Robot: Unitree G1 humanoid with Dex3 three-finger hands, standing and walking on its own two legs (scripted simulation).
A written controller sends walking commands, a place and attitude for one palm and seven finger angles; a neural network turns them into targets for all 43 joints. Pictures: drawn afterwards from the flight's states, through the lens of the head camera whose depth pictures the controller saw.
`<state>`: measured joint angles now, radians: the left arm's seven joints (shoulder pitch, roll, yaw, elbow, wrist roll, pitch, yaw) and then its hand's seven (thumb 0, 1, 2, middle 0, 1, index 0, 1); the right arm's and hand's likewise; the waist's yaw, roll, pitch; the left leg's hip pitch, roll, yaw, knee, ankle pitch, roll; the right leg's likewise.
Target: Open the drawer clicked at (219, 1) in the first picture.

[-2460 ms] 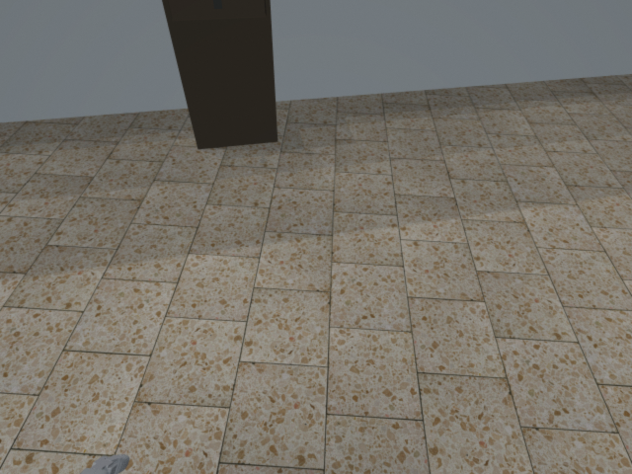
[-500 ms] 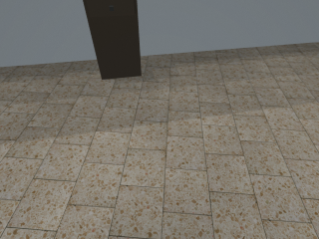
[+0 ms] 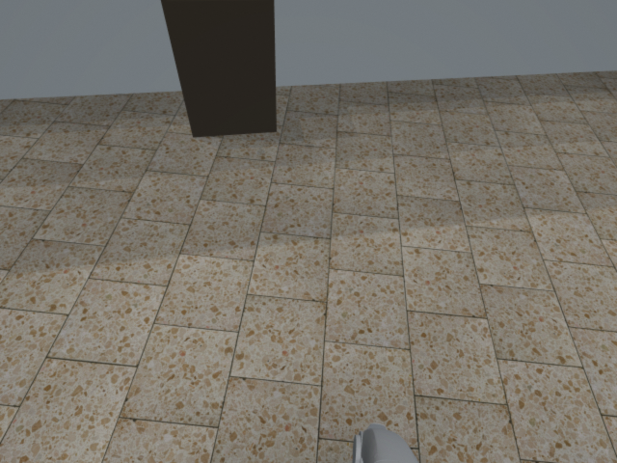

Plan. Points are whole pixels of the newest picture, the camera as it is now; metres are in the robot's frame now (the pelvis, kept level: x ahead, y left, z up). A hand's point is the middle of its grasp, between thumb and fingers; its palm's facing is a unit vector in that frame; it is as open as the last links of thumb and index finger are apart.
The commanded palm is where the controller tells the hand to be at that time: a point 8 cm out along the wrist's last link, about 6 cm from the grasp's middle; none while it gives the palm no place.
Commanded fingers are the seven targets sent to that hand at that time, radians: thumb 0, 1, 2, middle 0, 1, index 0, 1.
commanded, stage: walk to a spot facing it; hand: left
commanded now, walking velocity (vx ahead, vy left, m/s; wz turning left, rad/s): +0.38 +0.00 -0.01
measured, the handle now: out of the picture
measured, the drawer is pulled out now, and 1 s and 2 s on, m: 0.00 0.00 0.00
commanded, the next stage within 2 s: take the last steps up to it in 1.76 s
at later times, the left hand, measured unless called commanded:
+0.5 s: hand (211, 407) +0.23 +0.16 -0.18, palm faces +0.11 -0.97 -0.20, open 7.2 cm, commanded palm none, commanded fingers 0.00 0.90 0.90 -0.20 -0.30 -0.20 -0.30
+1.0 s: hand (215, 245) +0.54 +0.20 -0.17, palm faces +0.04 -0.98 -0.18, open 7.3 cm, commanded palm none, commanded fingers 0.00 0.90 0.90 -0.20 -0.30 -0.20 -0.30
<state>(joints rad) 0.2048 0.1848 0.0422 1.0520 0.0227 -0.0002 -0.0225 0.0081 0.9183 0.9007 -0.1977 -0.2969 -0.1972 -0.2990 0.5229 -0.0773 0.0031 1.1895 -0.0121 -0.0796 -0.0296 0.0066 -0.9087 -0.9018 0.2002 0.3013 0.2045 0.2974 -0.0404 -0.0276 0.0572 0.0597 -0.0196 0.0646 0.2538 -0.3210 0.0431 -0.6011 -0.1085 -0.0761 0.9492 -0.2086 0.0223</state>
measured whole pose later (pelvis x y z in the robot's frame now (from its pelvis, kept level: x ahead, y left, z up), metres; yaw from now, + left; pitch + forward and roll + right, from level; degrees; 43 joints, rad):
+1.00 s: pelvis +0.46 +0.01 +0.00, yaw +1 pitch -1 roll +1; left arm 0.16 0.19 0.06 1.03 0.03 0.00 -0.02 0.00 0.92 0.90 -0.20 -0.30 -0.19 -0.30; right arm 0.39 -0.15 -0.04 1.14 -0.02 -0.07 -0.02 0.00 -0.93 -0.90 0.20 0.30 0.20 0.30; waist -0.02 -0.03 0.05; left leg 0.00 0.01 0.22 0.30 -0.28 0.02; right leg -0.56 -0.15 -0.09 0.82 -0.17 0.04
